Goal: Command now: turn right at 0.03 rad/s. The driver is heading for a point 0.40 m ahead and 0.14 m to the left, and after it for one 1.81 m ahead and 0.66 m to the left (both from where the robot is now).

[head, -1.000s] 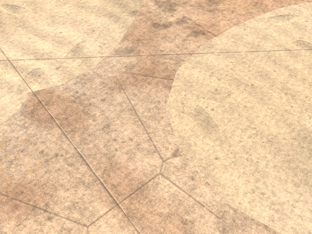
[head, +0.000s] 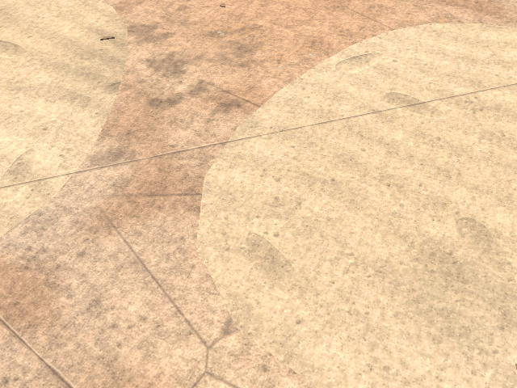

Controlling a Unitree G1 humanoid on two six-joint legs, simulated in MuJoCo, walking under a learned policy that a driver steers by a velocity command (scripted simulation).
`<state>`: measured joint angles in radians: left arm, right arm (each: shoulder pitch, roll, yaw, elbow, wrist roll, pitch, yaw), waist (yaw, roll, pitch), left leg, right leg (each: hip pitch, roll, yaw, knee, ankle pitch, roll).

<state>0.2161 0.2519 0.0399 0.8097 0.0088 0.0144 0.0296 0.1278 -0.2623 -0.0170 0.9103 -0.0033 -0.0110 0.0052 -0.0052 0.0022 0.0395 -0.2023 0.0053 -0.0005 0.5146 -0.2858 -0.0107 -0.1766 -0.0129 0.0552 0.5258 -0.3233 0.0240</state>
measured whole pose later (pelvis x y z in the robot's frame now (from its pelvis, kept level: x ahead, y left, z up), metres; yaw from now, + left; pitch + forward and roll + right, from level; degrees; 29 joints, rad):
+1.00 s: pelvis +0.28 -0.03 +0.00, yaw +9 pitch +0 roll -1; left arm 0.13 0.25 0.05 0.85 0.02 -0.10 -0.02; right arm 0.28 -0.29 -0.07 0.92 0.03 -0.03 -0.03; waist -0.01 0.04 0.07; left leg -0.48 0.06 -0.04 1.17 -0.40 0.00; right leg -0.27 0.00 -0.12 0.41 -0.14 -0.04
